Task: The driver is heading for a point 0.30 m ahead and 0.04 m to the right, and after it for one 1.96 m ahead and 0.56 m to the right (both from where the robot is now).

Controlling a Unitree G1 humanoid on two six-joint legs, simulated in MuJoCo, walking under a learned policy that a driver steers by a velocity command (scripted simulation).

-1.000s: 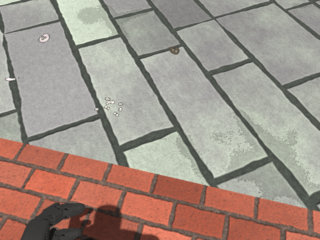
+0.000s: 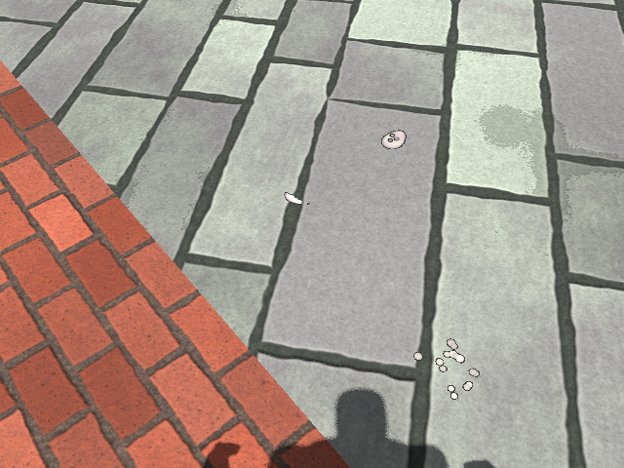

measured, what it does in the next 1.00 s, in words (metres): steps on the spot: left foot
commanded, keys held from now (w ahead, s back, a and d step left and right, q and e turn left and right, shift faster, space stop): no key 0.54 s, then e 0.16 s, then w+e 0.16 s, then e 0.14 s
